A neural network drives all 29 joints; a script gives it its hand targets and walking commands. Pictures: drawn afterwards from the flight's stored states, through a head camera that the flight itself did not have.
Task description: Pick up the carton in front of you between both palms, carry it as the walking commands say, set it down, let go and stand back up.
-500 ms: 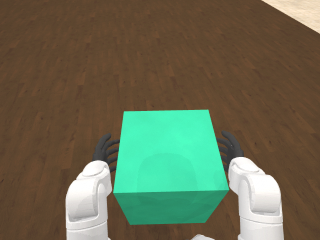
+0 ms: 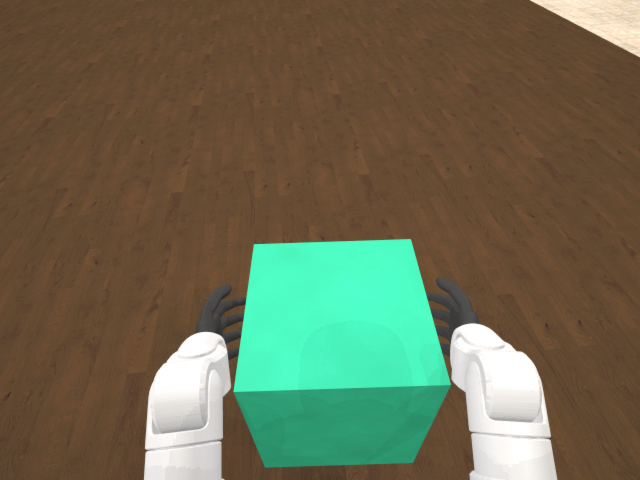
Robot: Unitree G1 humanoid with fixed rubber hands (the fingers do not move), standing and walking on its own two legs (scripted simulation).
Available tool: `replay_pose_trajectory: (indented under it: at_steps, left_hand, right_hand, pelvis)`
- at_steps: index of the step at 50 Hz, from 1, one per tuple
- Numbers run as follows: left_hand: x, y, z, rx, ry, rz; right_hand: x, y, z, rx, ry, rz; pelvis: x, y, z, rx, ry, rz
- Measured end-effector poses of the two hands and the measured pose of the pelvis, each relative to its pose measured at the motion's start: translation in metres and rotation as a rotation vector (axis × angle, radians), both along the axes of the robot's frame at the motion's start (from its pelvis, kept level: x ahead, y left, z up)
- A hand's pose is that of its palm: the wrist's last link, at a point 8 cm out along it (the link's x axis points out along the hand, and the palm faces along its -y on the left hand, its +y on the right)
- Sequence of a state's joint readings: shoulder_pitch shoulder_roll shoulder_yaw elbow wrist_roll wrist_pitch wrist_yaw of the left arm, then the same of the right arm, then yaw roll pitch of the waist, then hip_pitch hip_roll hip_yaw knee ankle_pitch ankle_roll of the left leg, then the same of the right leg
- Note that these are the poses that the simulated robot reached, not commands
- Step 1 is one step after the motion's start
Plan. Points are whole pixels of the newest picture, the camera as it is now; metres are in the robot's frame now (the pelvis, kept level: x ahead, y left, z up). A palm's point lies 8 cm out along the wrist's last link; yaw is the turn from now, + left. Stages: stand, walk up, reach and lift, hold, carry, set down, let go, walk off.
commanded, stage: carry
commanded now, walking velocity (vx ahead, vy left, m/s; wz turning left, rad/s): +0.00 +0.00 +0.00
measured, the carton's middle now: (335, 356) +0.28 +0.00 -0.01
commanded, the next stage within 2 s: hold in 1.12 s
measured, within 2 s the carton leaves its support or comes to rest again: neither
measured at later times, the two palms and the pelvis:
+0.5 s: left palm (206, 364) +0.25 +0.16 +0.04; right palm (450, 360) +0.25 -0.13 +0.04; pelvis -0.04 +0.01 +0.00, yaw +0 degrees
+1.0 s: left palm (196, 380) +0.23 +0.17 +0.04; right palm (451, 376) +0.23 -0.13 +0.04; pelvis -0.06 +0.02 +0.00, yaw +0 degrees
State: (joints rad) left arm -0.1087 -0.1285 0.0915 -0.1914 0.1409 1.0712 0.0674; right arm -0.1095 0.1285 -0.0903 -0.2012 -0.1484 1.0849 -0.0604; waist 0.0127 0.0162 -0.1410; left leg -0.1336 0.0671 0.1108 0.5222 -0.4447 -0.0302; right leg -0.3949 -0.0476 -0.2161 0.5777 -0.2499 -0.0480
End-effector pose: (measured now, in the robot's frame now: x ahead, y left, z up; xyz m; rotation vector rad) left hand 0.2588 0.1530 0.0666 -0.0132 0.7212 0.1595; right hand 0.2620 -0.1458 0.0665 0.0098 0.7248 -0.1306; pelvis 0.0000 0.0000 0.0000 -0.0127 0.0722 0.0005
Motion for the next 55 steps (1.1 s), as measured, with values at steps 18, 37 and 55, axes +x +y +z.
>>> replay_pose_trajectory:
  at_steps: [18,37,55]
  left_hand:
    - [-0.007,0.008,-0.027,0.052,-0.023,-0.053]
    - [-0.026,0.015,-0.025,0.051,-0.058,-0.042]
    - [-0.033,0.017,-0.023,0.050,-0.056,-0.043]
  right_hand:
    - [-0.012,0.009,-0.029,-0.052,-0.024,0.030]
    - [-0.029,0.015,-0.027,-0.047,-0.060,0.033]
    - [-0.036,0.018,-0.026,-0.044,-0.058,0.030]
  pelvis:
    - [-0.024,0.012,0.000,0.005,-0.038,-0.001]
    - [-0.051,0.017,0.002,0.012,-0.043,0.003]
    - [-0.058,0.019,0.002,0.015,-0.043,0.004]
